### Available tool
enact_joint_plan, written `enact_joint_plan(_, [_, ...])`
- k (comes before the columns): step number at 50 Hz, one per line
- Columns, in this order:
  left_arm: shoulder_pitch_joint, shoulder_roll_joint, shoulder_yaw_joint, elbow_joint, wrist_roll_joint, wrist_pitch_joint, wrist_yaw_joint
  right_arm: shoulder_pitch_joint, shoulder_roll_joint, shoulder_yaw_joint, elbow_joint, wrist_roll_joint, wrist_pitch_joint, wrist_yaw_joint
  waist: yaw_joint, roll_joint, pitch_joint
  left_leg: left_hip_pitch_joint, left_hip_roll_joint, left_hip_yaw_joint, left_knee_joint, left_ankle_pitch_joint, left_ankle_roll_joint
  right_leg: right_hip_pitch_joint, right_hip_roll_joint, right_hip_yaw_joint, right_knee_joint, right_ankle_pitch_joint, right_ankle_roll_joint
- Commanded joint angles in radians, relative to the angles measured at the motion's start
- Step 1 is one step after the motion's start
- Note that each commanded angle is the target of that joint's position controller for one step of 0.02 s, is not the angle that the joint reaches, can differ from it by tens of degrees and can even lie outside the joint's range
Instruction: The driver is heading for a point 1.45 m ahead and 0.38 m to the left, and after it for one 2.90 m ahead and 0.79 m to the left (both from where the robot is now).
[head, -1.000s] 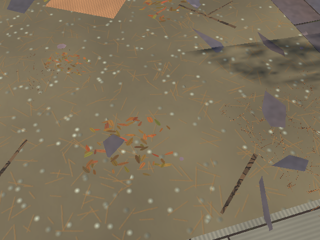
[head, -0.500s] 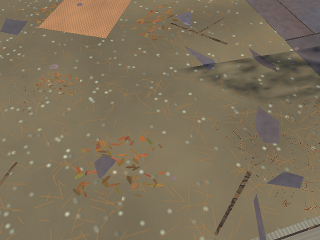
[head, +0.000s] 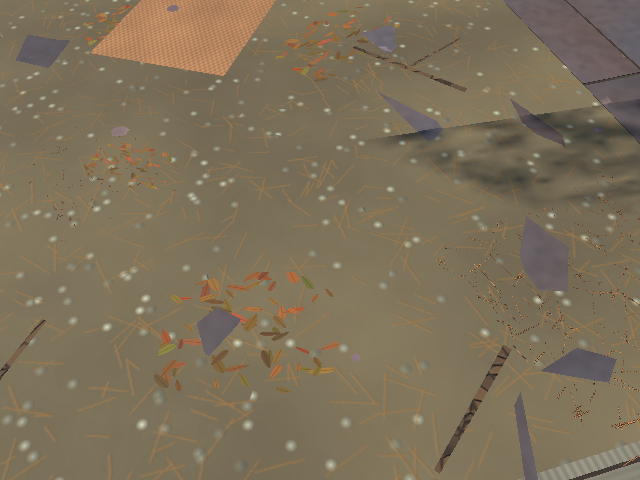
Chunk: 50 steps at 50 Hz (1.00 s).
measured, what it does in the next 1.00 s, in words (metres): lifts its left foot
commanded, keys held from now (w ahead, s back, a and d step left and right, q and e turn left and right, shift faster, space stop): no key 0.72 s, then w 0.28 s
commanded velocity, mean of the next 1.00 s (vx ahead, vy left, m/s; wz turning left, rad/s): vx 0.06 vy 0.00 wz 0.00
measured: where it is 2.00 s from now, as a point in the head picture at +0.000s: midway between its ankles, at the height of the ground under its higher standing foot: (290, 399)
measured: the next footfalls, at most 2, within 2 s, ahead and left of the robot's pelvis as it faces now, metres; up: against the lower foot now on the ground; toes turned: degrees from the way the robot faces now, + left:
left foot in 1.02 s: +0.14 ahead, +0.17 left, +0.04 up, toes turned +6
right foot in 1.56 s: +0.55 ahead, -0.03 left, +0.04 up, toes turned -1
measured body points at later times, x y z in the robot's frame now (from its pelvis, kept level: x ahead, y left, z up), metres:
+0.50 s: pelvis +0.00 +0.00 +0.00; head +0.02 -0.01 +0.45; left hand -0.04 +0.23 -0.15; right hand +0.05 -0.23 -0.16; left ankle +0.03 +0.17 -0.72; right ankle -0.01 -0.09 -0.75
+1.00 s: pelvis +0.06 +0.05 -0.01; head +0.07 +0.06 +0.44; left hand -0.06 +0.28 -0.16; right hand +0.16 -0.20 -0.14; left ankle +0.09 +0.16 -0.71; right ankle -0.02 -0.08 -0.75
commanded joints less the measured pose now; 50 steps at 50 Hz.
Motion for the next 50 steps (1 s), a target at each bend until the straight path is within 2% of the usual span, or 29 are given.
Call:
enact_joint_plan(1, [0.084,0.096,0.014,-0.001,0.000,-0.004,0.004,0.003,-0.081,-0.011,-0.019,0.001,-0.006,-0.003,-0.002,-0.016,-0.015,0.017,0.021,-0.018,-0.061,0.144,0.024,-0.030,-0.088,0.100,-0.098,0.047,0.030])
enact_joint_plan(36, [0.164,0.061,0.003,0.033,-0.001,0.000,0.004,0.043,-0.065,0.000,0.029,0.005,-0.010,-0.003,-0.002,-0.012,0.000,-0.002,0.027,-0.009,-0.037,0.155,0.025,-0.031,-0.081,0.077,-0.089,0.081,0.022])
enact_joint_plan(37, [0.183,0.056,0.002,0.040,-0.002,0.001,0.005,0.054,-0.059,0.002,0.036,0.004,-0.009,-0.003,0.004,-0.017,-0.021,0.000,0.017,0.005,-0.027,0.114,0.025,-0.017,-0.081,0.088,-0.113,-0.040,0.013])
enact_joint_plan(38, [0.195,0.073,0.008,0.038,-0.006,0.002,0.008,0.046,-0.061,0.001,0.035,0.007,-0.009,-0.003,0.020,-0.035,-0.012,-0.030,-0.005,0.036,0.015,0.039,0.027,-0.010,-0.093,0.124,-0.146,-0.236,-0.017])
enact_joint_plan(39, [0.203,0.112,0.019,0.029,-0.011,0.002,0.010,0.025,-0.068,-0.002,0.024,0.009,-0.013,-0.002,0.038,-0.078,0.013,-0.099,-0.025,0.068,0.081,-0.043,0.029,0.001,-0.135,0.201,-0.187,-0.416,-0.064])
enact_joint_plan(40, [0.214,0.157,0.034,0.021,-0.012,-0.001,0.013,0.001,-0.077,-0.002,0.006,0.013,-0.021,0.000,0.055,-0.131,0.041,-0.180,-0.017,0.066,0.169,-0.088,0.038,0.012,-0.208,0.306,-0.229,-0.529,-0.119])
enact_joint_plan(41, [0.230,0.174,0.044,0.015,-0.008,-0.006,0.017,-0.027,-0.085,-0.002,-0.014,0.021,-0.033,0.006,0.072,-0.157,0.067,-0.269,0.011,0.041,0.273,-0.131,0.051,0.030,-0.272,0.385,-0.261,-0.563,-0.165])
enact_joint_plan(43, [0.248,0.153,0.048,0.004,-0.007,-0.019,0.024,-0.057,-0.080,-0.001,-0.036,0.037,-0.059,0.024,0.074,-0.131,0.106,-0.445,0.053,0.017,0.413,-0.173,0.078,0.104,-0.313,0.421,-0.270,-0.527,-0.202])
enact_joint_plan(44, [0.253,0.142,0.048,-0.001,-0.014,-0.023,0.026,-0.068,-0.074,0.001,-0.045,0.039,-0.071,0.032,0.073,-0.107,0.112,-0.488,0.064,0.014,0.419,-0.171,0.089,0.125,-0.313,0.407,-0.265,-0.492,-0.201])
enact_joint_plan(46, [0.245,0.127,0.046,-0.017,-0.023,-0.026,0.028,-0.080,-0.067,0.003,-0.063,0.035,-0.091,0.046,0.063,-0.084,0.103,-0.454,0.068,0.024,0.337,-0.153,0.100,0.105,-0.287,0.342,-0.253,-0.409,-0.178])
enact_joint_plan(48, [0.212,0.144,0.048,-0.040,-0.028,-0.028,0.026,-0.057,-0.053,0.010,-0.070,0.034,-0.099,0.059,0.034,-0.106,0.088,-0.291,0.040,0.061,0.222,-0.139,0.102,-0.011,-0.246,0.259,-0.239,-0.363,-0.161])
enact_joint_plan(50, [0.172,0.167,0.052,-0.060,-0.038,-0.034,0.022,0.039,-0.059,0.007,-0.049,0.034,-0.097,0.066,-0.035,-0.099,0.068,-0.032,-0.004,0.110,0.080,-0.033,0.103,-0.178,-0.216,0.194,-0.196,-0.368,-0.146])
